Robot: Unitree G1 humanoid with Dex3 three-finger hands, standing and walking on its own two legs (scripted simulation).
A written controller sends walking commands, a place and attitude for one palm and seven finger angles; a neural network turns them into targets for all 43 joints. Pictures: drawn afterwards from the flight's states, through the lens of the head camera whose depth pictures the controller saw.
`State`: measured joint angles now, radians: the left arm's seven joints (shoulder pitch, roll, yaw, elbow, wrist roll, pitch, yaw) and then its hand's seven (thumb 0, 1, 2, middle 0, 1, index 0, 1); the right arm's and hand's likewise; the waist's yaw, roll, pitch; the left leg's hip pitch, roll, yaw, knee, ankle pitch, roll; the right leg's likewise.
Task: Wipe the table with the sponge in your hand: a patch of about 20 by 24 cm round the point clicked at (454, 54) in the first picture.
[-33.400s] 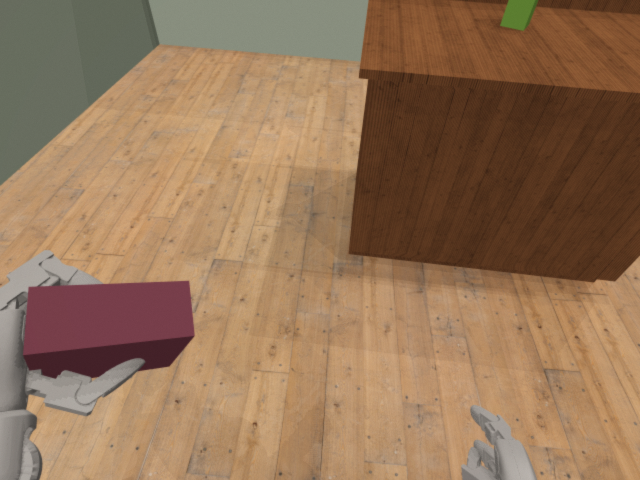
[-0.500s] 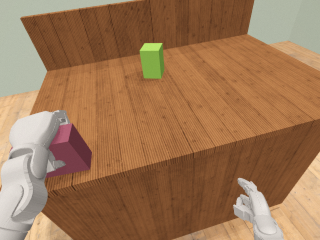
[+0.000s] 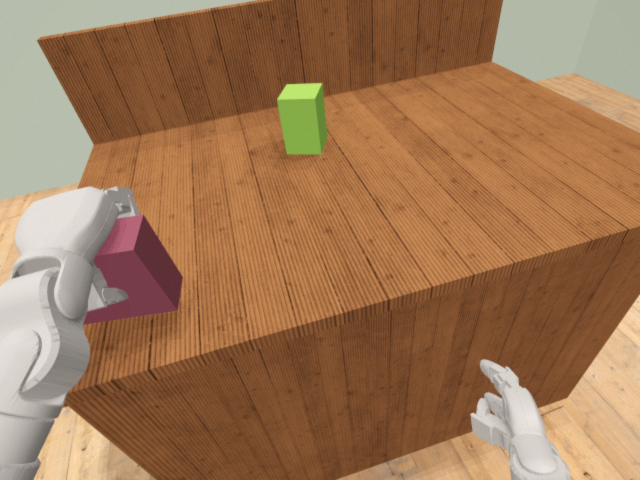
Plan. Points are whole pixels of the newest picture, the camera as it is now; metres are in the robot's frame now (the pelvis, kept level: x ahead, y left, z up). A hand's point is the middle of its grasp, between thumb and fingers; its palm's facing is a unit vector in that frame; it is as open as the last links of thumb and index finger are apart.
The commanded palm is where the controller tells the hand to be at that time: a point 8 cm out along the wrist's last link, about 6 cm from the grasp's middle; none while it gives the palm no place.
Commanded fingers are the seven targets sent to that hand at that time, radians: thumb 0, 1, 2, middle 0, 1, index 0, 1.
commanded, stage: lift the sponge slowly off the table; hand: left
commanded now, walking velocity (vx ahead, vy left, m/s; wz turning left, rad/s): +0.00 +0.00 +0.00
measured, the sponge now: (118, 282) +0.26 +0.30 +0.15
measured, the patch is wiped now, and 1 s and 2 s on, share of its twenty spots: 0.95 0.95 0.95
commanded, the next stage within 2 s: bring the sponge back beside the body in 0.62 s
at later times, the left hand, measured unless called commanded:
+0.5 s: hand (84, 227) +0.26 +0.30 +0.24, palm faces +0.29 -0.10 -0.95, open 9.5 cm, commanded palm +0.21 +0.30 +0.31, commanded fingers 0.00 0.10 1.30 -1.20 -1.60 -1.20 -1.60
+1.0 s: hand (93, 234) +0.26 +0.29 +0.23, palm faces +0.25 -0.08 -0.97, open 9.5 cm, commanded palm +0.20 +0.29 +0.31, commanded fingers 0.00 0.10 1.30 -1.20 -1.60 -1.20 -1.60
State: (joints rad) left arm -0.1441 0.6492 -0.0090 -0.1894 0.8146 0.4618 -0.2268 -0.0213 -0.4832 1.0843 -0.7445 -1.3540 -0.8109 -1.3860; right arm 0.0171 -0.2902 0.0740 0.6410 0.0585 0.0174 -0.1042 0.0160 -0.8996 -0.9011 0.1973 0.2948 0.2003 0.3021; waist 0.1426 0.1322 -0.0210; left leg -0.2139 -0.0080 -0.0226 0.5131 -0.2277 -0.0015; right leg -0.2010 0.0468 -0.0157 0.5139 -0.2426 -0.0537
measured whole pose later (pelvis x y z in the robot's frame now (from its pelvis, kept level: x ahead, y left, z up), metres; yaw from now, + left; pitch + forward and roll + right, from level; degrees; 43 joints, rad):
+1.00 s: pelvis +0.00 +0.01 +0.00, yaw +0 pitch -4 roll +0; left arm -0.18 0.67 -0.01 -0.34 0.77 0.56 -0.24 -0.02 -0.49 1.08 -0.75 -1.36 -0.81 -1.39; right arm 0.01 -0.30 0.09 0.61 0.07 0.05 -0.10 0.02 -0.90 -0.90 0.20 0.29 0.20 0.30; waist 0.16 0.13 -0.02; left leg -0.22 -0.02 -0.02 0.51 -0.22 0.01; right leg -0.20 0.04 -0.01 0.51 -0.24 -0.05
